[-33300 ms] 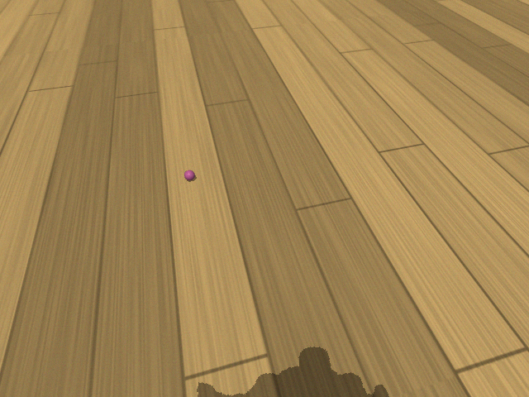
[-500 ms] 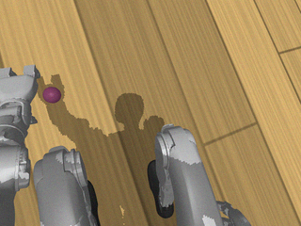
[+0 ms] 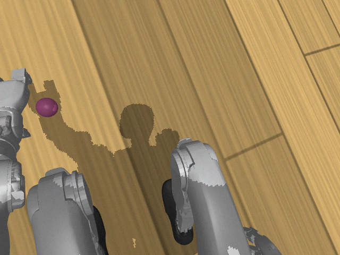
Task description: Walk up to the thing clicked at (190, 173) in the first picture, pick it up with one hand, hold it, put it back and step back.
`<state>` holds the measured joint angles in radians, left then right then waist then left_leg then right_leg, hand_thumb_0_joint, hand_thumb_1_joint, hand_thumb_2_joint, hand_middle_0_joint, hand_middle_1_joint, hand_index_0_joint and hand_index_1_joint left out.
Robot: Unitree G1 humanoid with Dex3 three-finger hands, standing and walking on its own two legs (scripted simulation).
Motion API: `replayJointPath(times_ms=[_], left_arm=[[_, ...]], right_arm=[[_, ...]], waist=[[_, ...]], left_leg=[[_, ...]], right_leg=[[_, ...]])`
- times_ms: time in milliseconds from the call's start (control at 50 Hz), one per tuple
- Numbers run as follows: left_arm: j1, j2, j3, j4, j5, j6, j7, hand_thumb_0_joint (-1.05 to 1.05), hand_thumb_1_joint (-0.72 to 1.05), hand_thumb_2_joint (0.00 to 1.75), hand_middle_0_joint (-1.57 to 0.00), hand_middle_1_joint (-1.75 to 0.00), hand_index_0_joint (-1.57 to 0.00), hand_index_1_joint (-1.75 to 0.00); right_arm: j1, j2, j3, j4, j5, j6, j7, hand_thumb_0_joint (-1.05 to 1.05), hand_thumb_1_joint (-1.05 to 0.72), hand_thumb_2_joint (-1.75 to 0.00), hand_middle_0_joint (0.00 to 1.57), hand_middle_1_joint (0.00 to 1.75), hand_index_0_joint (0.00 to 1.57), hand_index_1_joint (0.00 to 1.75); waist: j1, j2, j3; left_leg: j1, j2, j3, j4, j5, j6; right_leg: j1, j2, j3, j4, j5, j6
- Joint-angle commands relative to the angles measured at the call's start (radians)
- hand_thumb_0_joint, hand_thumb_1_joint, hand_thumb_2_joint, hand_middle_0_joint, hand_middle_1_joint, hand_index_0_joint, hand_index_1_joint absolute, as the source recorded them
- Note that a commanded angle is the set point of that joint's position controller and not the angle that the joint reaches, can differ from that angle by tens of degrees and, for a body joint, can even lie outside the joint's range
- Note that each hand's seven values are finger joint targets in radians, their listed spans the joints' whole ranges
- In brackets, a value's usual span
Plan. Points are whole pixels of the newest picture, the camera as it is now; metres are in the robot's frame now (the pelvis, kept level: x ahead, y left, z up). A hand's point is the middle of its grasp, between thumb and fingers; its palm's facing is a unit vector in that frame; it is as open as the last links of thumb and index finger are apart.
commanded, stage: rise first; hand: left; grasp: from above
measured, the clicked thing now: (47, 107) +0.51 +0.23 -0.29
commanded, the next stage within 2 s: approach in 1.16 s
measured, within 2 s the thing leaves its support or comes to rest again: neither
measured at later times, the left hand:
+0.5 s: hand (13, 106) +0.48 +0.27 -0.18, palm faces -0.44 -0.07 -0.89, open 14.0 cm
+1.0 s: hand (11, 109) +0.47 +0.27 -0.17, palm faces -0.44 -0.07 -0.89, open 13.9 cm
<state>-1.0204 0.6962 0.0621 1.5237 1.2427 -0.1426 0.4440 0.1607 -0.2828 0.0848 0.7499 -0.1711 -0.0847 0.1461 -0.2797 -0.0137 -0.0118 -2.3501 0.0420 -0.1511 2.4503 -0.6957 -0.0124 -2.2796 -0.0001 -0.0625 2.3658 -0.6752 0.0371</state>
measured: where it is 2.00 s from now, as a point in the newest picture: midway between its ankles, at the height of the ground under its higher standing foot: (140, 236)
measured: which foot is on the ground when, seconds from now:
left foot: down 0.00-1.00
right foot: down 0.00-1.00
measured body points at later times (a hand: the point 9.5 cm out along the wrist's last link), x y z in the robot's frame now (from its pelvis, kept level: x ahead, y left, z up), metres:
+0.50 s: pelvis +0.00 +0.00 +0.00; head +0.25 +0.07 +0.37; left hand +0.50 +0.27 -0.13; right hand +0.03 -0.27 -0.10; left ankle +0.07 +0.13 -0.28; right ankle +0.10 -0.13 -0.28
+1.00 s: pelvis +0.00 +0.00 +0.00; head +0.24 +0.07 +0.38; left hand +0.49 +0.27 -0.12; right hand +0.03 -0.27 -0.10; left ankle +0.07 +0.13 -0.28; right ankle +0.10 -0.13 -0.28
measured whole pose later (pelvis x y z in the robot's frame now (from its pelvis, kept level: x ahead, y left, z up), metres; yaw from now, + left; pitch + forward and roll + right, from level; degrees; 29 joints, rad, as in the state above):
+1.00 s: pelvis +0.00 +0.00 +0.00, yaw +0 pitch +33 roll -8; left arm -1.03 0.73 0.06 1.50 1.25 -0.16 0.40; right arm 0.16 -0.29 0.10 0.73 -0.16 -0.08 0.15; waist -0.28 -0.01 -0.01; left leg -2.35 0.04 -0.16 2.44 -0.68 -0.01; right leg -2.27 0.00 -0.07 2.35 -0.66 0.04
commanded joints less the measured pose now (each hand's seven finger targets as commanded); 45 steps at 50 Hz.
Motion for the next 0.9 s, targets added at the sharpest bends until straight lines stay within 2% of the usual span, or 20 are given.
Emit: replayJointPath(times_ms=[0,80,180,280,340,440,480,520,560,580,620,660,700,720,740,780,800,820,860,880], left_arm=[[-0.341,0.233,0.022,-0.128,-0.008,-0.005,0.040,0.00,-0.53,0.99,-0.07,-1.02,-0.07,-1.02],[-0.318,0.246,0.021,-0.116,-0.004,-0.008,0.037,0.00,-0.54,1.00,-0.07,-1.03,-0.07,-1.02],[-0.346,0.249,0.020,-0.152,-0.008,-0.008,0.029,0.00,-0.52,0.98,-0.07,-1.04,-0.08,-1.03],[-0.332,0.275,0.029,-0.148,-0.006,-0.008,0.021,0.00,-0.53,0.98,-0.07,-1.03,-0.07,-1.02],[-0.336,0.249,0.009,-0.158,-0.001,-0.007,0.011,0.00,-0.54,0.99,-0.07,-1.04,-0.07,-1.04],[-0.338,0.258,0.019,-0.163,-0.006,-0.001,0.003,0.00,-0.53,0.98,-0.08,-1.03,-0.08,-1.02],[-0.319,0.258,0.019,-0.158,-0.011,-0.001,-0.003,0.00,-0.53,0.99,-0.07,-1.03,-0.08,-1.03],[-0.324,0.260,0.018,-0.166,-0.008,-0.005,-0.008,0.00,-0.53,0.98,-0.08,-1.03,-0.08,-1.02],[-0.314,0.231,0.000,-0.153,-0.010,-0.007,-0.018,0.00,-0.53,0.99,-0.08,-1.03,-0.08,-1.02],[-0.346,0.258,0.014,-0.189,-0.011,-0.013,-0.017,0.00,-0.53,0.99,-0.08,-1.03,-0.08,-1.03],[-0.322,0.267,0.025,-0.179,-0.016,-0.016,-0.014,0.00,-0.52,0.98,-0.09,-1.02,-0.09,-1.01],[-0.339,0.228,-0.003,-0.184,-0.011,-0.021,-0.020,0.00,-0.52,0.98,-0.09,-1.02,-0.09,-1.02],[-0.330,0.251,0.010,-0.188,-0.015,-0.023,-0.015,0.00,-0.53,0.99,-0.09,-1.02,-0.09,-1.02],[-0.334,0.257,0.014,-0.189,-0.015,-0.024,-0.012,0.00,-0.53,0.99,-0.09,-1.02,-0.09,-1.02],[-0.322,0.228,-0.001,-0.155,-0.010,-0.020,-0.012,0.00,-0.53,0.99,-0.09,-1.02,-0.09,-1.02],[-0.334,0.260,0.019,-0.178,-0.008,-0.023,-0.005,0.00,-0.53,0.99,-0.09,-1.01,-0.09,-1.01],[-0.328,0.248,0.011,-0.170,-0.012,-0.020,-0.004,0.00,-0.52,0.98,-0.09,-1.01,-0.09,-1.01],[-0.340,0.261,0.020,-0.183,-0.006,-0.021,0.000,0.00,-0.53,0.98,-0.09,-1.01,-0.09,-1.01],[-0.317,0.235,0.002,-0.141,-0.003,-0.015,-0.005,0.00,-0.52,0.97,-0.10,-1.01,-0.10,-1.01],[-0.340,0.259,0.016,-0.149,-0.007,-0.016,-0.003,0.00,-0.52,0.98,-0.10,-1.00,-0.10,-1.00]], right_arm=[[0.224,-0.261,-0.071,-0.001,0.001,-0.001,-0.008,0.00,-0.90,-0.90,0.20,0.30,0.20,0.30],[0.213,-0.256,-0.066,-0.005,0.000,-0.002,-0.008,0.00,-0.90,-0.90,0.20,0.30,0.20,0.30],[0.234,-0.258,-0.062,-0.004,-0.005,-0.006,0.000,0.00,-0.90,-0.90,0.20,0.30,0.20,0.30],[0.227,-0.265,-0.060,-0.012,-0.003,0.002,0.000,0.00,-0.90,-0.90,0.20,0.30,0.20,0.30],[0.228,-0.262,-0.060,-0.012,0.000,0.006,0.001,0.00,-0.90,-0.90,0.20,0.30,0.20,0.30],[0.237,-0.265,-0.063,-0.015,0.004,0.007,0.005,0.00,-0.90,-0.90,0.20,0.30,0.20,0.30],[0.226,-0.264,-0.063,-0.019,0.009,0.009,0.005,0.00,-0.90,-0.90,0.20,0.30,0.20,0.30],[0.226,-0.262,-0.063,-0.021,0.011,0.011,0.002,0.00,-0.90,-0.90,0.20,0.30,0.20,0.30],[0.227,-0.255,-0.061,-0.021,0.012,0.012,0.004,0.00,-0.90,-0.90,0.20,0.30,0.20,0.30],[0.234,-0.261,-0.064,-0.021,0.014,0.013,0.002,0.00,-0.90,-0.90,0.20,0.30,0.20,0.30],[0.229,-0.262,-0.064,-0.025,0.015,0.013,0.000,0.00,-0.90,-0.90,0.20,0.30,0.20,0.30],[0.227,-0.254,-0.065,-0.019,0.014,0.014,-0.001,0.00,-0.90,-0.90,0.20,0.30,0.20,0.30],[0.229,-0.255,-0.065,-0.018,0.016,0.014,-0.004,0.00,-0.90,-0.90,0.20,0.30,0.20,0.30],[0.230,-0.255,-0.066,-0.019,0.015,0.013,-0.004,0.00,-0.90,-0.90,0.20,0.30,0.20,0.30],[0.235,-0.253,-0.067,-0.016,0.013,0.012,-0.004,0.00,-0.90,-0.90,0.20,0.30,0.20,0.30],[0.238,-0.254,-0.064,-0.013,0.012,0.013,-0.005,0.00,-0.91,-0.90,0.20,0.30,0.20,0.30],[0.230,-0.253,-0.066,-0.015,0.014,0.010,-0.005,0.00,-0.90,-0.90,0.20,0.30,0.20,0.30],[0.234,-0.255,-0.066,-0.014,0.011,0.010,-0.005,0.00,-0.90,-0.90,0.20,0.30,0.20,0.30],[0.225,-0.250,-0.062,-0.015,0.011,0.009,-0.003,0.00,-0.91,-0.90,0.20,0.30,0.20,0.30],[0.229,-0.257,-0.065,-0.019,0.011,0.008,-0.005,0.00,-0.90,-0.90,0.20,0.30,0.20,0.30]], waist=[[-0.027,0.282,-0.672],[-0.016,0.295,-0.668],[-0.036,0.299,-0.692],[-0.023,0.317,-0.685],[-0.030,0.350,-0.701],[-0.031,0.343,-0.682],[-0.014,0.341,-0.673],[-0.019,0.332,-0.672],[-0.026,0.309,-0.662],[-0.025,0.313,-0.676],[-0.012,0.313,-0.682],[-0.031,0.303,-0.671],[-0.015,0.298,-0.696],[-0.019,0.292,-0.692],[-0.032,0.278,-0.665],[-0.021,0.288,-0.689],[-0.015,0.282,-0.687],[-0.019,0.299,-0.693],[-0.022,0.297,-0.655],[-0.024,0.275,-0.667]], left_leg=[[0.477,-0.032,0.100,-0.234,0.175,0.040],[0.472,-0.031,0.103,-0.233,0.168,0.039],[0.486,-0.027,0.103,-0.213,0.212,0.041],[0.481,-0.030,0.098,-0.234,0.186,0.036],[0.520,-0.028,0.093,-0.234,0.211,0.031],[0.515,-0.030,0.094,-0.241,0.213,0.032],[0.501,-0.031,0.095,-0.248,0.196,0.032],[0.499,-0.032,0.094,-0.251,0.186,0.033],[0.490,-0.032,0.099,-0.242,0.191,0.037],[0.489,-0.033,0.099,-0.245,0.188,0.037],[0.487,-0.034,0.098,-0.252,0.177,0.036],[0.489,-0.033,0.100,-0.249,0.168,0.036],[0.488,-0.033,0.104,-0.243,0.190,0.038],[0.479,-0.034,0.105,-0.239,0.190,0.040],[0.477,-0.033,0.106,-0.238,0.183,0.040],[0.471,-0.034,0.108,-0.238,0.192,0.040],[0.482,-0.032,0.106,-0.239,0.193,0.040],[0.483,-0.033,0.106,-0.239,0.195,0.039],[0.475,-0.032,0.108,-0.247,0.181,0.038],[0.469,-0.032,0.104,-0.239,0.173,0.042]], right_leg=[[0.349,0.039,-0.114,-0.233,0.222,-0.070],[0.351,0.043,-0.111,-0.234,0.214,-0.070],[0.386,0.043,-0.111,-0.230,0.267,-0.063],[0.368,0.043,-0.118,-0.232,0.228,-0.069],[0.358,0.045,-0.122,-0.220,0.255,-0.072],[0.355,0.042,-0.122,-0.226,0.255,-0.071],[0.346,0.040,-0.120,-0.229,0.236,-0.073],[0.344,0.039,-0.120,-0.232,0.226,-0.072],[0.358,0.043,-0.115,-0.237,0.238,-0.070],[0.361,0.040,-0.115,-0.241,0.232,-0.068],[0.357,0.038,-0.115,-0.241,0.216,-0.070],[0.356,0.042,-0.114,-0.249,0.213,-0.069],[0.381,0.042,-0.109,-0.250,0.234,-0.066],[0.383,0.040,-0.106,-0.251,0.235,-0.065],[0.377,0.040,-0.105,-0.255,0.233,-0.064],[0.396,0.041,-0.102,-0.257,0.238,-0.063],[0.381,0.040,-0.105,-0.253,0.237,-0.065],[0.381,0.038,-0.106,-0.252,0.239,-0.065],[0.369,0.042,-0.105,-0.253,0.226,-0.067],[0.366,0.041,-0.106,-0.259,0.218,-0.065]])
